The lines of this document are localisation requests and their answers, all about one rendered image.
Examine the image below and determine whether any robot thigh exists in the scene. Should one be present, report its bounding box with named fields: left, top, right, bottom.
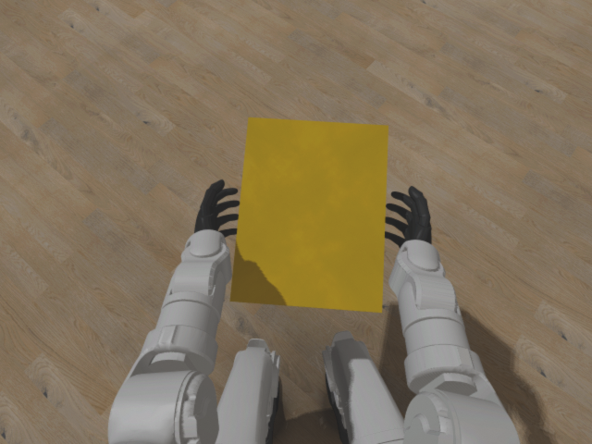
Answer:
left=215, top=347, right=280, bottom=444
left=322, top=338, right=404, bottom=444

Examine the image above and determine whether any robot left hand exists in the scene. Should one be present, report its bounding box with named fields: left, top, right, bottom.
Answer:
left=194, top=179, right=240, bottom=238

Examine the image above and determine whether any left robot forearm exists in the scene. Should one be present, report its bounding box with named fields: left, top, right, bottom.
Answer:
left=108, top=229, right=232, bottom=443

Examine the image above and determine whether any robot right thigh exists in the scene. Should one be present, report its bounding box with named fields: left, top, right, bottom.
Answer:
left=322, top=338, right=404, bottom=444

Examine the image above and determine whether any robot left thigh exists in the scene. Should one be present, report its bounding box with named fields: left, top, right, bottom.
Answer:
left=215, top=347, right=280, bottom=444

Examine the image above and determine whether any carton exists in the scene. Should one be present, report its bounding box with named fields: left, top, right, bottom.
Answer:
left=230, top=117, right=389, bottom=313

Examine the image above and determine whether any left robot upper arm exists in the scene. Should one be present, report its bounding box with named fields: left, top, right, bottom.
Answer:
left=109, top=370, right=219, bottom=444

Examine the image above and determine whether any robot right hand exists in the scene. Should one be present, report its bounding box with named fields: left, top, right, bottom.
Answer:
left=385, top=186, right=432, bottom=247

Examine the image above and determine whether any right robot forearm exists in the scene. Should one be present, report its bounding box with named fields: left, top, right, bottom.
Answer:
left=388, top=240, right=521, bottom=444

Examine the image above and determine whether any right robot upper arm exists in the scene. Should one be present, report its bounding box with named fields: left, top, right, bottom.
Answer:
left=402, top=388, right=520, bottom=444

